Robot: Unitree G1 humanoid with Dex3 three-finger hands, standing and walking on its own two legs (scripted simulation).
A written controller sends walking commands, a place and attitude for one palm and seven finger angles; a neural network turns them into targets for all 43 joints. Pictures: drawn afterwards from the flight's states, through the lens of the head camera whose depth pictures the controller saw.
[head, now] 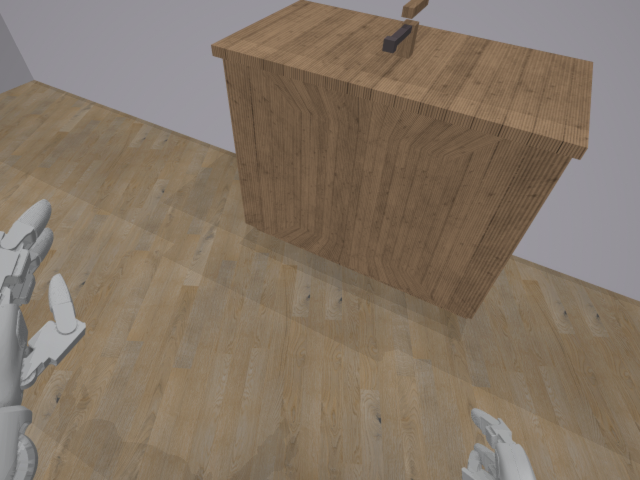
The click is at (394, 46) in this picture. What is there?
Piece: tap's lever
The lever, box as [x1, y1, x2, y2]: [382, 36, 397, 52]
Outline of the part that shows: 387,36 384,38 382,50 393,52 396,48 397,38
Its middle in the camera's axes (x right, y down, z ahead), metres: +0.17 -0.47 +0.94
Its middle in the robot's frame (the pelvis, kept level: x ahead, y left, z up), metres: +1.04 -0.10 +0.12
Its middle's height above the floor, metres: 0.90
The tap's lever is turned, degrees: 0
